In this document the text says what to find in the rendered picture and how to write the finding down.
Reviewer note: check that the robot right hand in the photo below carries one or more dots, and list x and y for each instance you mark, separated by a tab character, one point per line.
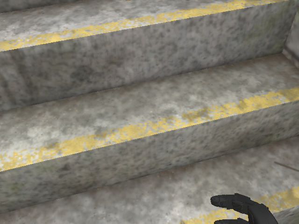
257	213

